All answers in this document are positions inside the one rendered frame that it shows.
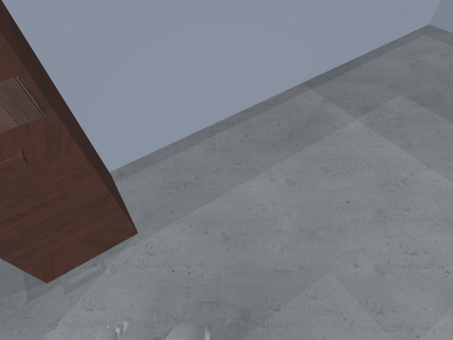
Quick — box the drawer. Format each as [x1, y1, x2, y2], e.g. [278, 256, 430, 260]
[0, 75, 46, 132]

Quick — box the robot left thigh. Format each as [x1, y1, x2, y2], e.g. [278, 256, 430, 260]
[164, 322, 211, 340]

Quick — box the cabinet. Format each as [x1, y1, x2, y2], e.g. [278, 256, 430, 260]
[0, 0, 138, 283]

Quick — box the robot left hand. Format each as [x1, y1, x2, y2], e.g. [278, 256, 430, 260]
[95, 317, 133, 340]

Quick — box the handle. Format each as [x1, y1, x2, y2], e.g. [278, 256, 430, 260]
[0, 154, 29, 177]

